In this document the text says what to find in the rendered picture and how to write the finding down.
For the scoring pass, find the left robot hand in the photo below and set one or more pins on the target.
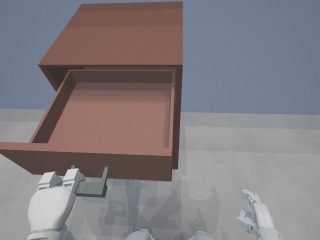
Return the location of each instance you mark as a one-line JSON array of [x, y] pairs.
[[50, 206]]

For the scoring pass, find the handle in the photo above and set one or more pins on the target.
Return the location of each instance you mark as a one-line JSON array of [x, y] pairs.
[[92, 189]]

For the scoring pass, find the drawer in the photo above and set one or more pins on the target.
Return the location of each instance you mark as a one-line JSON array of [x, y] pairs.
[[117, 118]]

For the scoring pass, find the robot right forearm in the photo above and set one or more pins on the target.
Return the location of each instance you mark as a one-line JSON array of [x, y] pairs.
[[268, 233]]

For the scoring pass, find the robot left forearm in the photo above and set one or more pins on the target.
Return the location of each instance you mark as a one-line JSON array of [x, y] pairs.
[[45, 235]]

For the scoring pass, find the cabinet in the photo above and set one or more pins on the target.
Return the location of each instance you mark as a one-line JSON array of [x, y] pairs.
[[122, 36]]

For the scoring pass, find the right robot hand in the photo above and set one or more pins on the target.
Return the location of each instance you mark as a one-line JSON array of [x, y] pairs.
[[258, 217]]

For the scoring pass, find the robot right shin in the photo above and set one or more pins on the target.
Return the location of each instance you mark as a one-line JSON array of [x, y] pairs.
[[200, 233]]

